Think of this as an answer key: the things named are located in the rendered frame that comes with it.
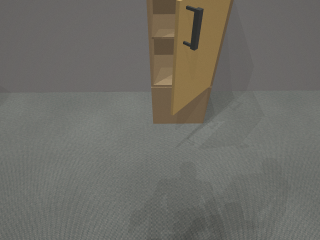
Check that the cupboard door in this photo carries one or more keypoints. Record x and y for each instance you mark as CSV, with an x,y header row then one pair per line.
x,y
193,70

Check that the handle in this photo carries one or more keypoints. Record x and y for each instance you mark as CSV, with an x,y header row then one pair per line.
x,y
196,28

